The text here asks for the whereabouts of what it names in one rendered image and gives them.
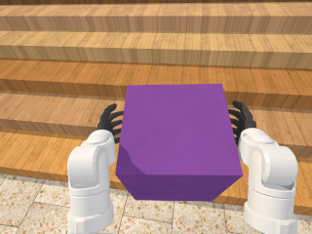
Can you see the robot right hand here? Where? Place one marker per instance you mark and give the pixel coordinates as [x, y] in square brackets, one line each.
[246, 120]

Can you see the robot left hand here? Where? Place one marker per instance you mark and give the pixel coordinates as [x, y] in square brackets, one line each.
[106, 118]

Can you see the carton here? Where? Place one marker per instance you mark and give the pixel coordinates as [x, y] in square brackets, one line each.
[177, 143]

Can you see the robot right forearm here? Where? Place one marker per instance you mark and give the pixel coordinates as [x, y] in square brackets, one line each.
[272, 177]

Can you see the robot left forearm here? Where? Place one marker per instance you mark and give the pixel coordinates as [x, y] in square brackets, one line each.
[88, 184]

